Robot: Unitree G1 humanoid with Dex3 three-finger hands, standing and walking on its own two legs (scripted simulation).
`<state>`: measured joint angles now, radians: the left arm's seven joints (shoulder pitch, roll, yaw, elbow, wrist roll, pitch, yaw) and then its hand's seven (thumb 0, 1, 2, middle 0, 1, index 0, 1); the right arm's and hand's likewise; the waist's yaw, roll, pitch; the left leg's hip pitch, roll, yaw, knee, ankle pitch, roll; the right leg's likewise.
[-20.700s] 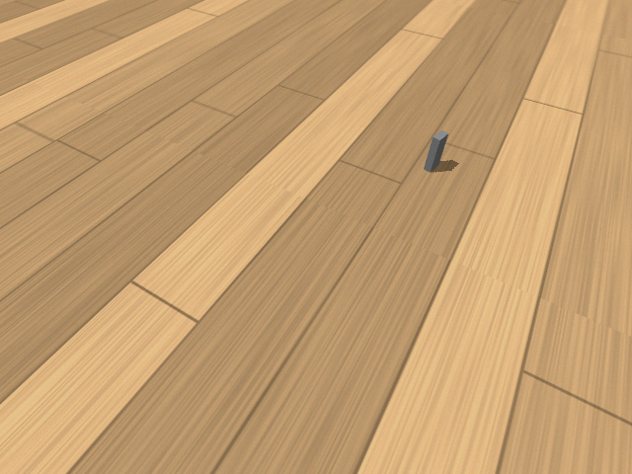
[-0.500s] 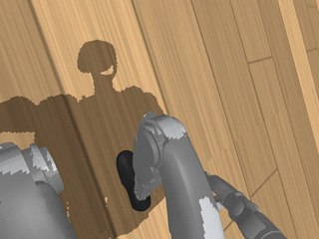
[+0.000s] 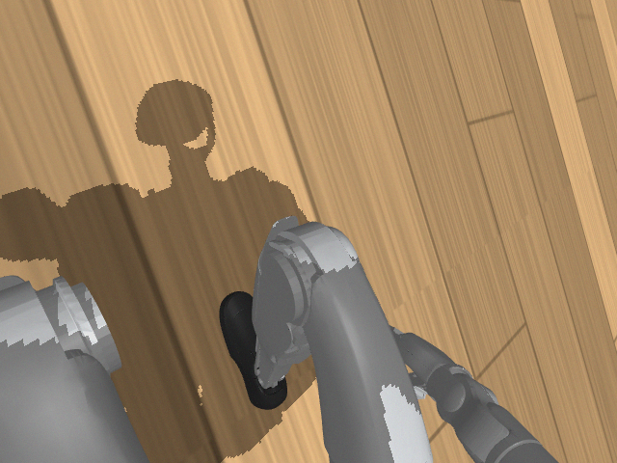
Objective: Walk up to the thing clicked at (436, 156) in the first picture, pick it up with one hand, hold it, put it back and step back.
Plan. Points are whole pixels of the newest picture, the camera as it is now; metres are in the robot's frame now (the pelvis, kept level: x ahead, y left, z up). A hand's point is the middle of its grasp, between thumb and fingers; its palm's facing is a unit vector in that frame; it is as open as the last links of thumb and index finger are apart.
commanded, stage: open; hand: left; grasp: from the side
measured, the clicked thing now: out of the picture +0.48 +0.36 -0.20
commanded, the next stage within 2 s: withdraw in 0.30 s
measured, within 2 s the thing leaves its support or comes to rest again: rests again in 1.20 s
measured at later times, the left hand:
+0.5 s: hand out of the picture +0.46 +0.38 -0.16, palm faces +0.60 -0.80 -0.04, open 13.8 cm
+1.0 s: hand out of the picture +0.42 +0.49 -0.09, palm faces +0.63 -0.76 -0.18, open 16.0 cm
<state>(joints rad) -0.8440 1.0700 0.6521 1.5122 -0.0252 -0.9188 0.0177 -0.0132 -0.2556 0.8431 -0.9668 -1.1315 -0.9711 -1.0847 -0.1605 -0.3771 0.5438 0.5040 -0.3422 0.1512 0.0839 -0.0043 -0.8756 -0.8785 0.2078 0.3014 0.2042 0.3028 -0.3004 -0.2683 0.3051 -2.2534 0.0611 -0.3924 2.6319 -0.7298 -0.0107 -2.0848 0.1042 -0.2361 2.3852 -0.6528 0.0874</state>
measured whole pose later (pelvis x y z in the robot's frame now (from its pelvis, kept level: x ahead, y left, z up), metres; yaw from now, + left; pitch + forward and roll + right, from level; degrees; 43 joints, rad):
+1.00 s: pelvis +0.00 +0.00 +0.01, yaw +2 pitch +21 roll -16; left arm -0.86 1.19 0.72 1.42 0.03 -0.60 -0.11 -0.01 -0.41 0.21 -0.15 -0.28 -0.18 -0.24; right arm -0.06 -0.37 0.41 0.52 -0.22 0.19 0.06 0.00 -0.86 -0.88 0.21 0.30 0.21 0.30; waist -0.24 -0.19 0.20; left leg -2.28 0.07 -0.32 2.56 -0.70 0.01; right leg -2.12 0.08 -0.19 2.35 -0.65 0.07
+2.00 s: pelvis +0.07 -0.01 +0.35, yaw +17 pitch +22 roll -4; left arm 0.16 0.31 0.16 0.27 -0.01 0.17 0.17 -0.02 -0.59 0.02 -0.05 -0.04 -0.05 -0.04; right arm 0.19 -0.23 0.01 0.52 0.04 0.03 -0.13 0.01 -0.90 -0.90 0.21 0.30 0.20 0.30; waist -0.05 0.02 -0.17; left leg -1.18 0.07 -0.06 1.37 -0.57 -0.02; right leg -1.10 -0.01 -0.07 1.31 -0.59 0.01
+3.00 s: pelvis +0.10 +0.00 +0.43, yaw +19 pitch +8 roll -2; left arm 0.46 0.20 -0.01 0.00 -0.01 0.27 0.14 -0.01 -0.51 0.07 -0.06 -0.06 -0.05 -0.06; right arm 0.28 -0.21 0.02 0.51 0.01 -0.10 -0.18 0.01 -0.90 -0.90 0.21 0.30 0.20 0.30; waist -0.02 0.04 -0.10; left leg -0.64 0.06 -0.03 0.96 -0.46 -0.03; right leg -0.58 -0.01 -0.06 0.91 -0.47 0.01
